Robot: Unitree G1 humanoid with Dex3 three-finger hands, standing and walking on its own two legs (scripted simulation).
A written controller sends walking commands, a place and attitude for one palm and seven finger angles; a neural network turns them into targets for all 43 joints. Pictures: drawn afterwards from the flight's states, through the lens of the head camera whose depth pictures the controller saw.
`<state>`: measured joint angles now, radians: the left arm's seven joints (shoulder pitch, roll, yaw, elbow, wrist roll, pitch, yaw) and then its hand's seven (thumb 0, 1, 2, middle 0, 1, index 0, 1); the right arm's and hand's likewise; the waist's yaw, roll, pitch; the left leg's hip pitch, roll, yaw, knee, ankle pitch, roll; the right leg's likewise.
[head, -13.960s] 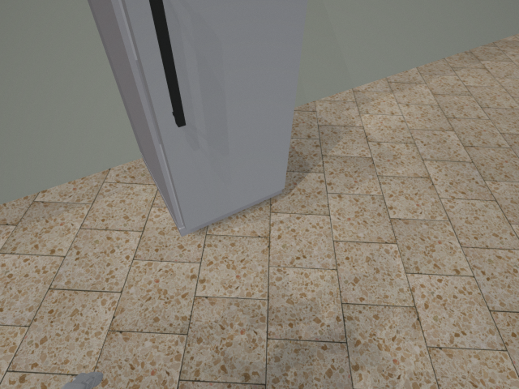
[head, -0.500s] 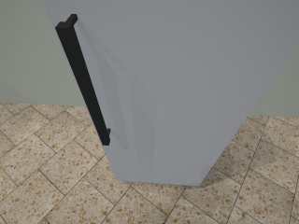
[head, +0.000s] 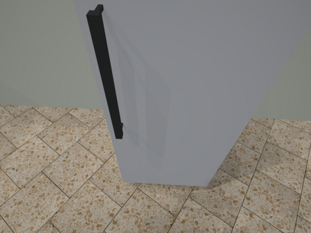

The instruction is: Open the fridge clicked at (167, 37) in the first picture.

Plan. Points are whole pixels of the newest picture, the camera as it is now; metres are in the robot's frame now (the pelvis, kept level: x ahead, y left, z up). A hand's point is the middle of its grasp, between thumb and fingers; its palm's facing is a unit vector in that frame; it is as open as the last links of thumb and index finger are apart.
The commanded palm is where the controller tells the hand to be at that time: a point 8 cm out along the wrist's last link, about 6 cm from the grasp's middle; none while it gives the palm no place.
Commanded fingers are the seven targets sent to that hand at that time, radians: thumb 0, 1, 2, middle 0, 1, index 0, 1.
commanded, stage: come to a stop and stand still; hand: left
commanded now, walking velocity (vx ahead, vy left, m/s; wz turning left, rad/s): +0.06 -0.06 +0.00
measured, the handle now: (112, 88) +0.47 +0.15 +0.11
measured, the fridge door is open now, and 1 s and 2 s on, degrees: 0 0 0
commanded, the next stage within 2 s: look again from close up in 1.36 s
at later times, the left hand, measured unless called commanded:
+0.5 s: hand out of the picture -0.03 +0.09 -0.18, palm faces +0.03 -0.99 -0.10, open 7.3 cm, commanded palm none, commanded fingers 0.00 0.90 0.90 -0.20 -0.30 -0.20 -0.30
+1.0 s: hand out of the picture +0.04 +0.16 -0.18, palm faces -0.01 -0.98 -0.22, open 7.3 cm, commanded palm none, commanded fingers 0.00 0.90 0.90 -0.20 -0.30 -0.20 -0.30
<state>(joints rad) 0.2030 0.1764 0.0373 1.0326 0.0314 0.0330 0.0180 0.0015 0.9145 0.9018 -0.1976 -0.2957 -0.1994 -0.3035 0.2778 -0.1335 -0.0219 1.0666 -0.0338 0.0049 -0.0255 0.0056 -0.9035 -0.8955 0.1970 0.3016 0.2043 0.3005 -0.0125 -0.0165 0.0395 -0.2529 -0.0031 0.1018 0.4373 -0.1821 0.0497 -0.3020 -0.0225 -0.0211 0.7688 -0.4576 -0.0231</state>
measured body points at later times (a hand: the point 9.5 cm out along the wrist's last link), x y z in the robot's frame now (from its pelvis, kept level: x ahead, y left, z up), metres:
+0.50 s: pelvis +0.01 -0.04 +0.00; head +0.04 -0.03 +0.45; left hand -0.02 +0.15 -0.17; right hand -0.02 -0.24 -0.16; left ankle +0.04 +0.09 -0.74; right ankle -0.05 -0.12 -0.74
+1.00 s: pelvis +0.00 -0.01 -0.01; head -0.01 -0.01 +0.44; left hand +0.04 +0.21 -0.16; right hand +0.04 -0.25 -0.16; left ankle +0.03 +0.09 -0.74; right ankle -0.05 -0.12 -0.74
